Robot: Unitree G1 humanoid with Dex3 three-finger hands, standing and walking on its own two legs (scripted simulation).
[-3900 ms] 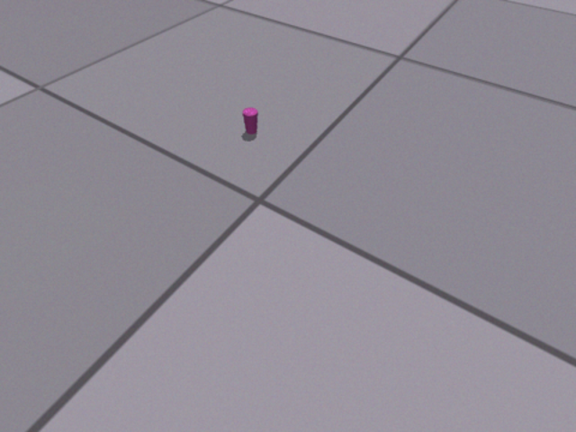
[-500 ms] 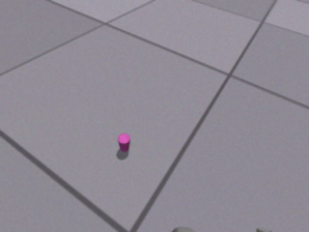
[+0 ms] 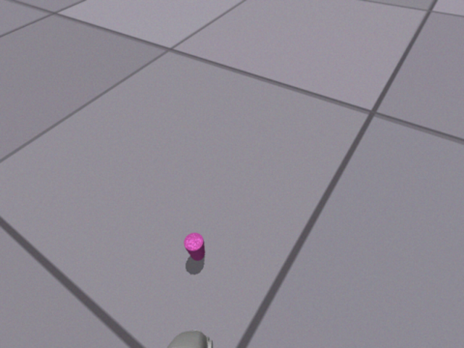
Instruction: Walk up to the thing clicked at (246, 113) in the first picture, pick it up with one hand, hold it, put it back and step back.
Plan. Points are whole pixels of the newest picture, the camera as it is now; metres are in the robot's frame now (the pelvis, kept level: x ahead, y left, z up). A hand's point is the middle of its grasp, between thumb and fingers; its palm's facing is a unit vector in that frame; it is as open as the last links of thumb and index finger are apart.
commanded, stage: walk up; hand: left
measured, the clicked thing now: (196, 248) +0.61 +0.22 -0.70
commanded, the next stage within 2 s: none
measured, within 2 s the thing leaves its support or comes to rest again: neither
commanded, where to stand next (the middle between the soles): +0.27 +0.02 m, yaw +0 degrees
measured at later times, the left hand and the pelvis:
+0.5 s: hand (94, 321) +0.20 +0.30 -0.15, palm faces -0.04 -0.94 -0.35, open 7.4 cm; pelvis +0.15 +0.03 +0.00, yaw +1 degrees
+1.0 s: hand (115, 276) +0.29 +0.29 -0.16, palm faces +0.00 -0.93 -0.37, open 7.4 cm; pelvis +0.22 +0.02 -0.01, yaw +2 degrees
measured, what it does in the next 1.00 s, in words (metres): walks ahead: left foot, then right foot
